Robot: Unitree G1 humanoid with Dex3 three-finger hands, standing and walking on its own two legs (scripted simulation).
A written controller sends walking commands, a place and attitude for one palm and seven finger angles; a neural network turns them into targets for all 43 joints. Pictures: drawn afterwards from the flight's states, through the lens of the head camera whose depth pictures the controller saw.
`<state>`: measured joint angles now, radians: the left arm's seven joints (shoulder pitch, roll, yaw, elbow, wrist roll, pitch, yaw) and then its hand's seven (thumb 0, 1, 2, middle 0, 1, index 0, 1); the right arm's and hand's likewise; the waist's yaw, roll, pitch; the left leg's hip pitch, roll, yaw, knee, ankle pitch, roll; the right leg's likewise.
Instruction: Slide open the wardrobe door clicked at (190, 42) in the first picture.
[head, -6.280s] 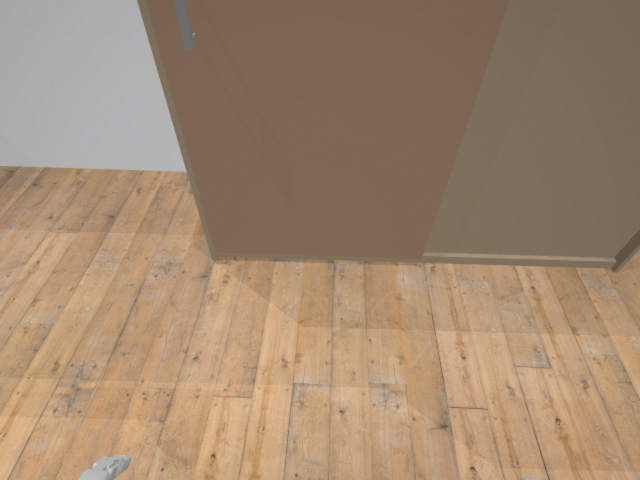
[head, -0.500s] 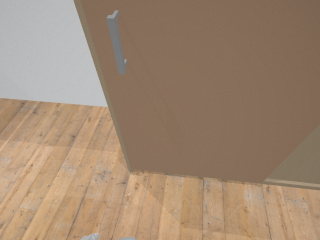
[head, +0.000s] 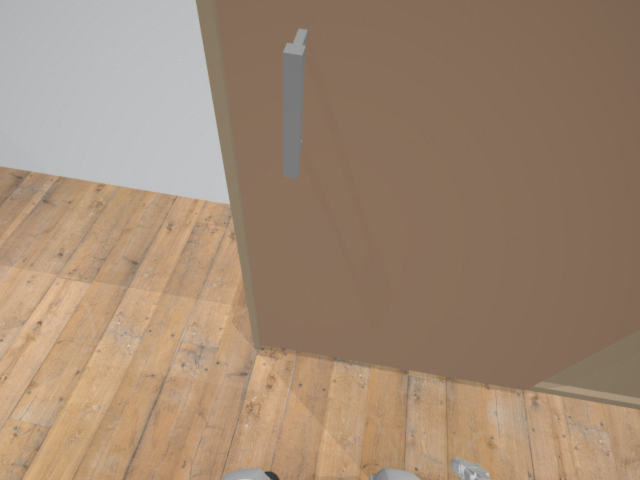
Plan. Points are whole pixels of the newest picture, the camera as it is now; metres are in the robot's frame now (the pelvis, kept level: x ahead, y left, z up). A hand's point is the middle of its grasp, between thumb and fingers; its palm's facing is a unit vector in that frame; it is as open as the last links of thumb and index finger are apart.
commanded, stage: come to a stop and stand still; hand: left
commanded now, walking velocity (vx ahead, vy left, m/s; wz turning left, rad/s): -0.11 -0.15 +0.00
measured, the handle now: (295, 110) +0.49 +0.09 +0.18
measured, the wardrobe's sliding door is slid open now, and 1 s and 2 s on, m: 0.00 0.00 0.00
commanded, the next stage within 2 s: look again from close up in 1.22 s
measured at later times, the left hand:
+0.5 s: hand out of the picture -0.03 +0.12 -0.15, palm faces +0.04 -0.97 -0.23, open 7.3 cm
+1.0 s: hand out of the picture -0.04 +0.17 -0.18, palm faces +0.06 -0.98 -0.19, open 7.3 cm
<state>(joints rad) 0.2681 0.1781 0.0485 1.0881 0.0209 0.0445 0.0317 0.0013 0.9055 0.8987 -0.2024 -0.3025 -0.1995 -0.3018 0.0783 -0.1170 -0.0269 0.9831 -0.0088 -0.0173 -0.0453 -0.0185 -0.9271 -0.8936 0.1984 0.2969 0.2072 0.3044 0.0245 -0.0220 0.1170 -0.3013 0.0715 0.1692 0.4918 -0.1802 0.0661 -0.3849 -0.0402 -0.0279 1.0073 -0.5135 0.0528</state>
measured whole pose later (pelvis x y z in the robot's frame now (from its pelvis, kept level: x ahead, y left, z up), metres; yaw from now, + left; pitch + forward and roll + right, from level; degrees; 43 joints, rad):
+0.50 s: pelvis -0.05 -0.06 +0.01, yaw +0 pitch +0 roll +2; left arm 0.29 0.13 0.03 1.06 0.03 0.02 0.02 0.01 0.92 0.90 -0.21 -0.30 -0.20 -0.30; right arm 0.33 -0.20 -0.06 1.07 -0.03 0.05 0.01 0.01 -0.91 -0.89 0.19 0.30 0.20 0.30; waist -0.02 0.03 -0.02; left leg -0.42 0.04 0.06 0.87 -0.30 -0.04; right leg -0.17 -0.08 -0.05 0.39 -0.21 0.02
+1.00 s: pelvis -0.04 +0.00 +0.00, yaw +1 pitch -1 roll +0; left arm 0.25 0.14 0.01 1.15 0.02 0.01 0.03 0.01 0.91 0.90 -0.20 -0.30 -0.20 -0.30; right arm 0.22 -0.17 -0.02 1.10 -0.01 -0.01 -0.04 0.02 -0.95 -0.89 0.20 0.30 0.20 0.30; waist 0.01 0.01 0.03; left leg -0.14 0.00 0.12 0.45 -0.29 0.03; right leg -0.18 -0.08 -0.07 0.46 -0.26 0.05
